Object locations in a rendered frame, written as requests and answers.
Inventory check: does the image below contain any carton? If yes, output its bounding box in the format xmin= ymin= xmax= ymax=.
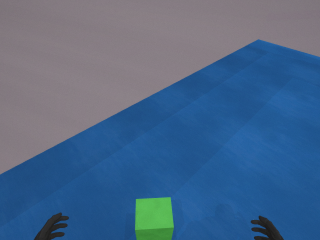
xmin=135 ymin=197 xmax=174 ymax=240

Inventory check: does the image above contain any left robot hand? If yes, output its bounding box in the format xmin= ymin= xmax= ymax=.
xmin=34 ymin=212 xmax=69 ymax=240

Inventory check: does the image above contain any right robot hand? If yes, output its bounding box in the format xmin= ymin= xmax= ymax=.
xmin=251 ymin=215 xmax=284 ymax=240

